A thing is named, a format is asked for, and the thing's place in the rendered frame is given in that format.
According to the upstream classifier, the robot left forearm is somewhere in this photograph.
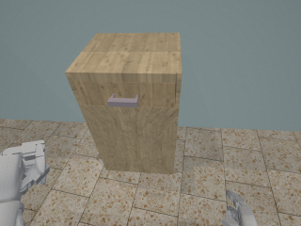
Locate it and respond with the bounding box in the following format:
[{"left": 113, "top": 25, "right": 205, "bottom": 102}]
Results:
[{"left": 0, "top": 200, "right": 25, "bottom": 226}]

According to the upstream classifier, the handle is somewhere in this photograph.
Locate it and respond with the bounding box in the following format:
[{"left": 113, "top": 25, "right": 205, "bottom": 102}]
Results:
[{"left": 107, "top": 94, "right": 139, "bottom": 107}]

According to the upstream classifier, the cabinet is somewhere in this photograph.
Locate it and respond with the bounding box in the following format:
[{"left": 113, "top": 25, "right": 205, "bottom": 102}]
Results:
[{"left": 65, "top": 32, "right": 182, "bottom": 175}]

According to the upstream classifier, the right robot hand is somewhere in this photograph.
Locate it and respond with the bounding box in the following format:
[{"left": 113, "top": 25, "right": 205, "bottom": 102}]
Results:
[{"left": 222, "top": 190, "right": 259, "bottom": 226}]

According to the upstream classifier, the drawer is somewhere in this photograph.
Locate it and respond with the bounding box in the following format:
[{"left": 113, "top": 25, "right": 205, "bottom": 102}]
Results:
[{"left": 74, "top": 81, "right": 176, "bottom": 108}]

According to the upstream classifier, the left robot hand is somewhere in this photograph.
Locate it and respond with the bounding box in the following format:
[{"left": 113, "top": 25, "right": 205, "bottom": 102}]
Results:
[{"left": 0, "top": 140, "right": 50, "bottom": 202}]

